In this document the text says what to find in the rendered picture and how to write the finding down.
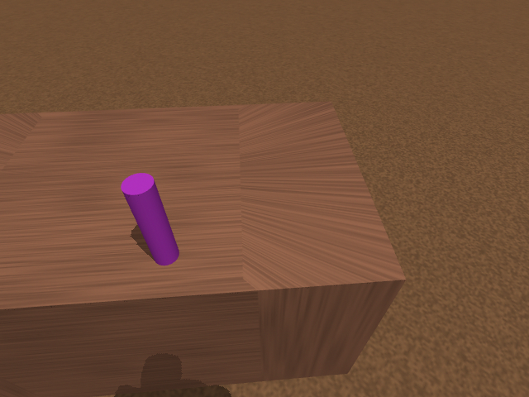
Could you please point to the can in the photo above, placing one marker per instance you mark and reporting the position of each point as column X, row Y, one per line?
column 145, row 203

